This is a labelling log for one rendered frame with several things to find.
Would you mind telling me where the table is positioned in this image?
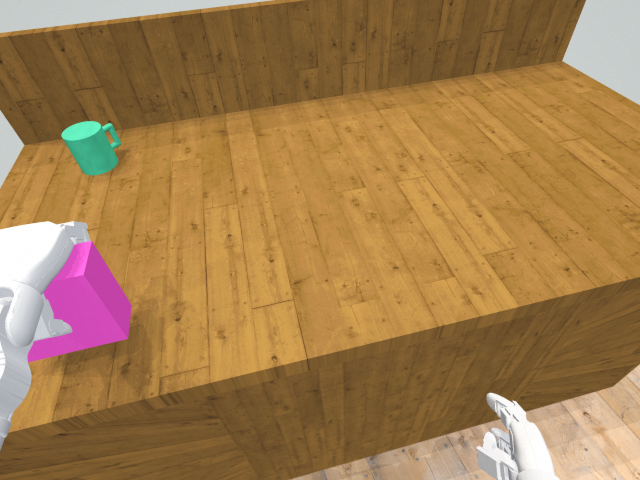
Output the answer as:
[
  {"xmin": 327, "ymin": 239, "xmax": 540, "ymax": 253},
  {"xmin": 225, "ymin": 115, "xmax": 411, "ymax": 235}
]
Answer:
[{"xmin": 0, "ymin": 0, "xmax": 640, "ymax": 480}]

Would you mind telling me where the sponge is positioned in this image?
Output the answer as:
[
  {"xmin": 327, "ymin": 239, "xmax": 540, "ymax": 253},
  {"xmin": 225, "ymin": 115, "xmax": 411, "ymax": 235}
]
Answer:
[{"xmin": 27, "ymin": 241, "xmax": 132, "ymax": 362}]

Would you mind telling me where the robot left forearm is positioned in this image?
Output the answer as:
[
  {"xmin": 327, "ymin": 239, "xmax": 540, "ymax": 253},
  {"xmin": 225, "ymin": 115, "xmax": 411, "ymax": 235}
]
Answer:
[{"xmin": 0, "ymin": 279, "xmax": 44, "ymax": 450}]

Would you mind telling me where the right robot hand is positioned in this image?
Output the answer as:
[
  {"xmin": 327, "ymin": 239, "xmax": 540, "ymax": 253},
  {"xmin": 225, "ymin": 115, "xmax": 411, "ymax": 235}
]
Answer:
[{"xmin": 477, "ymin": 393, "xmax": 555, "ymax": 480}]

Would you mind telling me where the left robot hand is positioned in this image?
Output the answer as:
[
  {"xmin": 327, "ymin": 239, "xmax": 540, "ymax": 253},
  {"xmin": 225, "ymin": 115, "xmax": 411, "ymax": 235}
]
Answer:
[{"xmin": 0, "ymin": 221, "xmax": 91, "ymax": 341}]

